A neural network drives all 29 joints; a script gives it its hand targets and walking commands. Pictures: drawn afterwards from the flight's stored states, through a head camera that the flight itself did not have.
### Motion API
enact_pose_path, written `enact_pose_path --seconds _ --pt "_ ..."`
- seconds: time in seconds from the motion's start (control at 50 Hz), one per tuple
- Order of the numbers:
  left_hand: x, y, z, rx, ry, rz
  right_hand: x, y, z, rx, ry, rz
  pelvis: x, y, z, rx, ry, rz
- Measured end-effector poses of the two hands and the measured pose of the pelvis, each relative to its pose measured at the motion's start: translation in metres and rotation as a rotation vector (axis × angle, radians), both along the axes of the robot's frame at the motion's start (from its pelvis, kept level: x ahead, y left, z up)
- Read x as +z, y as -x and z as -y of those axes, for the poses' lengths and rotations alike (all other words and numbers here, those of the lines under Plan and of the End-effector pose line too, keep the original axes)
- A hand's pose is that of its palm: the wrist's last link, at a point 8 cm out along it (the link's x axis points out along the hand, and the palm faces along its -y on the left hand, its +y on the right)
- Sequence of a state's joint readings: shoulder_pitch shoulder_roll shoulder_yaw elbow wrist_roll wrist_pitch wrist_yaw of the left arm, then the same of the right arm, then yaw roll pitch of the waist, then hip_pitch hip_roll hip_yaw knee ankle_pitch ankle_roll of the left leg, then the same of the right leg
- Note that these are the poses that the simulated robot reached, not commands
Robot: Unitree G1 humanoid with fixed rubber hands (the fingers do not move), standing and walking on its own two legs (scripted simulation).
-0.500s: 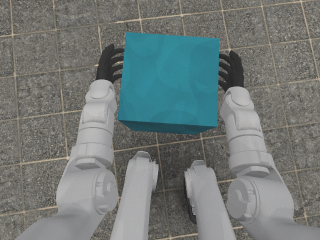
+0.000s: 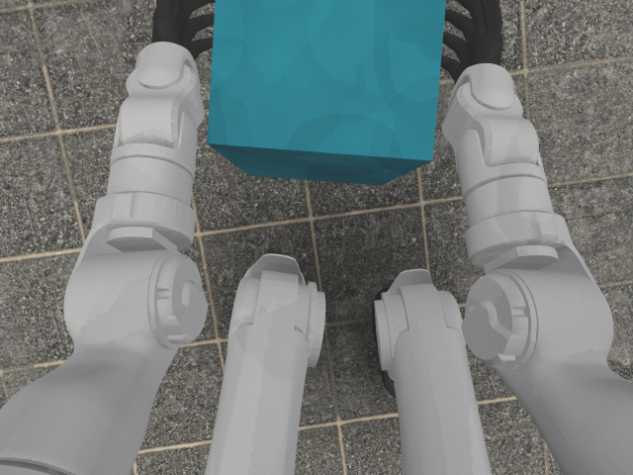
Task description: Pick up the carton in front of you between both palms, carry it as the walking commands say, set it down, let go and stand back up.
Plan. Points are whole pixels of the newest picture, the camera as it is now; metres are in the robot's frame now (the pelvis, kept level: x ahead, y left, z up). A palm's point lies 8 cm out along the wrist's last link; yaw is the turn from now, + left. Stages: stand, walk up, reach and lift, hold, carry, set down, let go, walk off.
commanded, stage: set down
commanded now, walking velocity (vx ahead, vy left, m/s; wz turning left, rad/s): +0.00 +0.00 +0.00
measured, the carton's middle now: (323, 89) +0.51 +0.08 -0.24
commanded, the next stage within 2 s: none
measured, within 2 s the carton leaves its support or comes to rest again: rests again in 1.28 s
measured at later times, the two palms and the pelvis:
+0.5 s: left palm (186, 60) +0.51 +0.24 -0.19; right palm (457, 78) +0.54 -0.06 -0.19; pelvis +0.00 +0.00 -0.03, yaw -1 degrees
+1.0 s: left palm (185, 55) +0.51 +0.24 -0.19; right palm (459, 74) +0.54 -0.07 -0.20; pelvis -0.01 +0.00 -0.04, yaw -1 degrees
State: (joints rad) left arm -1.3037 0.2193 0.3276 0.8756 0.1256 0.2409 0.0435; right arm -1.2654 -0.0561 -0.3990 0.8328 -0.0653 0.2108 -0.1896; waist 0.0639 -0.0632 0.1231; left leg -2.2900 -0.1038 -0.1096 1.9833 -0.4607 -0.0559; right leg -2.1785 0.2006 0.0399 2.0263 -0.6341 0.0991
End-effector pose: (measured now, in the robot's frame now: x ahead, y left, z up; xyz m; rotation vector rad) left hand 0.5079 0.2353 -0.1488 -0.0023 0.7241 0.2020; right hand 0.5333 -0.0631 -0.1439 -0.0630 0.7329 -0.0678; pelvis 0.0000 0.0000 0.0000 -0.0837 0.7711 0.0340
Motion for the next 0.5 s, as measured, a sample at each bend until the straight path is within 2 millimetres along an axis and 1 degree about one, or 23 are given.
enact_pose_path --seconds 0.08,0.18,0.3,0.5 --pt "-0.019 -0.002 -0.001 -0.011 -0.013 -0.023 -0.022 -0.001 0.0 -0.006 -0.011 -0.021 -0.01 -0.002 -0.001 -0.024 -0.008 0.034" --pt "-0.027 -0.008 0.001 -0.012 -0.02 -0.026 -0.037 -0.003 0.002 -0.004 -0.017 -0.021 -0.02 -0.005 -0.001 -0.038 -0.023 0.044" --pt "-0.03 -0.011 0.0 -0.005 -0.024 -0.026 -0.042 -0.005 0.001 0.0 -0.025 -0.017 -0.027 -0.006 0.001 -0.049 -0.034 0.047" --pt "-0.041 0.0 -0.003 -0.012 -0.007 -0.047 -0.047 -0.002 0.001 0.026 -0.028 -0.028 -0.03 -0.003 0.005 -0.053 -0.041 0.07"
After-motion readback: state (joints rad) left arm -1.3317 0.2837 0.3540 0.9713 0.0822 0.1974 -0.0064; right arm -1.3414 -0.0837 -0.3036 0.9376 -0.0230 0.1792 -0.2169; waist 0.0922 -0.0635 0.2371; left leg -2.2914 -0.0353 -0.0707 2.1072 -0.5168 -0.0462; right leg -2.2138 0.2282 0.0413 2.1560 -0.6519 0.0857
